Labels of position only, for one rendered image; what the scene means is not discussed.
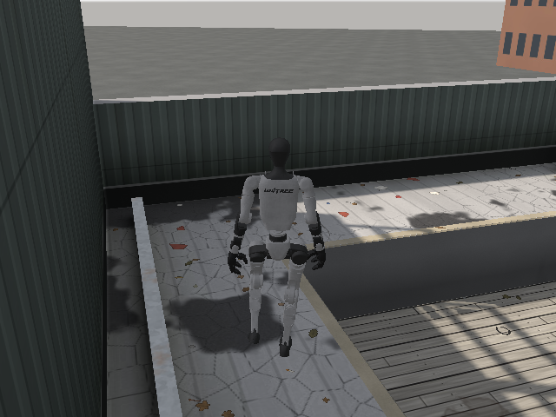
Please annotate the right robot shin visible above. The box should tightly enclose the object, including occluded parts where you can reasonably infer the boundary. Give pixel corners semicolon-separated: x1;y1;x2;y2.
282;289;299;346

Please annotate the right robot upper arm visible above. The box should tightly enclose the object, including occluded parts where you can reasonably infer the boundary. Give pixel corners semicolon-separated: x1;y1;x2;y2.
297;175;318;225

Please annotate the left robot foot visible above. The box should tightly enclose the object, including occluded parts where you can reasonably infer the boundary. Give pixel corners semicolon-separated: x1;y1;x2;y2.
248;329;260;344

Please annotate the robot left forearm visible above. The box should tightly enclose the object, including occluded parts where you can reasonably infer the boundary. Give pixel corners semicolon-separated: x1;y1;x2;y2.
229;211;247;254

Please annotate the left robot upper arm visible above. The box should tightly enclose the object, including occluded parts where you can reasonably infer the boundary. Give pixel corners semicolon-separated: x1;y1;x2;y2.
238;175;261;224

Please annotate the robot left hand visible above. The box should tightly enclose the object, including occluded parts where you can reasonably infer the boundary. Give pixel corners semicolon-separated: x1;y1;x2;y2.
228;251;248;275

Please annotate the robot right forearm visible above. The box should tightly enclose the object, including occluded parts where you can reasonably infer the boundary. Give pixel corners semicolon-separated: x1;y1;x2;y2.
308;211;325;251

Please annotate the robot right hand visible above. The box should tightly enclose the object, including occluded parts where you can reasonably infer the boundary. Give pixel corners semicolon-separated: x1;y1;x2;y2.
307;248;326;270

